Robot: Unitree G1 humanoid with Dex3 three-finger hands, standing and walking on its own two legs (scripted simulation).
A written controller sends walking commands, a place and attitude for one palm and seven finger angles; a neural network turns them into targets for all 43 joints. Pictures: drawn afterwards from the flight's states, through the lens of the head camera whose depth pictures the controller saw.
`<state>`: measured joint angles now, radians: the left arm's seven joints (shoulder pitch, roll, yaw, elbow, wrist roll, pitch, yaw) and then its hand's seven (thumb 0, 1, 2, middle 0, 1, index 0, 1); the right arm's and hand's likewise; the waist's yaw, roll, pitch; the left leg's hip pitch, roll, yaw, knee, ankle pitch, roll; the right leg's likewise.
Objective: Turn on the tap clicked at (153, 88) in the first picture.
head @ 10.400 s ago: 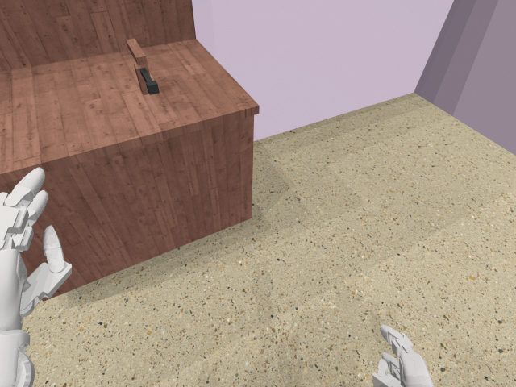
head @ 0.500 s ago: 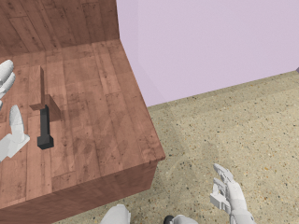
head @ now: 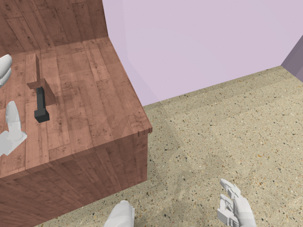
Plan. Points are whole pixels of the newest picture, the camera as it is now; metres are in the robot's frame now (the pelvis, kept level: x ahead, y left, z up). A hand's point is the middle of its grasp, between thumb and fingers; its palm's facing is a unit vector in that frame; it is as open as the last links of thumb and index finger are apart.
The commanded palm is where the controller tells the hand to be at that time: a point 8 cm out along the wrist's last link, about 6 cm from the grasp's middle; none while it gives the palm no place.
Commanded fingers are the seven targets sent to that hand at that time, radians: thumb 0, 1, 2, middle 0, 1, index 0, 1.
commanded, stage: come to a stop and stand still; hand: left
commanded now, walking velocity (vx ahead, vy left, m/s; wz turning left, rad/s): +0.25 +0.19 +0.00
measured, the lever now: (42, 115) +0.38 +0.34 +0.04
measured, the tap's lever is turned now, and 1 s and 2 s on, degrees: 0 0 0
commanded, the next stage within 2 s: look again from close up in 1.98 s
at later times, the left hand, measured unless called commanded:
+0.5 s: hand out of the picture +0.13 +0.26 +0.22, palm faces +0.38 -0.75 -0.54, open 7.4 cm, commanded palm +0.07 +0.30 +0.21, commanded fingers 0.00 0.90 0.90 -0.20 -0.30 -0.20 -0.30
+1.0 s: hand out of the picture +0.04 +0.32 +0.21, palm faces +0.45 -0.72 -0.53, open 7.4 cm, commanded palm -0.02 +0.33 +0.21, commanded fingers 0.00 0.90 0.90 -0.20 -0.30 -0.20 -0.30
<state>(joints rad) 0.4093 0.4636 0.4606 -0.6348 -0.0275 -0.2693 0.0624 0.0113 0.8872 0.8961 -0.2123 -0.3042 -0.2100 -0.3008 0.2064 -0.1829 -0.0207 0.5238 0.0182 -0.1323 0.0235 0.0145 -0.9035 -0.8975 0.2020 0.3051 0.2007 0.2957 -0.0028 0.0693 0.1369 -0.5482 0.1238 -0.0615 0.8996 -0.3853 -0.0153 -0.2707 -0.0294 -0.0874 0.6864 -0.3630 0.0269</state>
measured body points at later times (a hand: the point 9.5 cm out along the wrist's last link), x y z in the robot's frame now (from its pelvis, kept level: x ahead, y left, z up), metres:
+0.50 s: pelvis -0.08 +0.02 +0.00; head -0.07 +0.01 +0.44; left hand +0.10 +0.30 +0.24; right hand +0.07 -0.22 -0.10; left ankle -0.07 +0.11 -0.66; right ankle -0.04 -0.09 -0.71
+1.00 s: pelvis -0.17 +0.04 +0.00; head -0.16 +0.04 +0.45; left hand +0.01 +0.36 +0.24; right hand -0.03 -0.18 -0.11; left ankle -0.17 +0.14 -0.64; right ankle -0.13 -0.03 -0.71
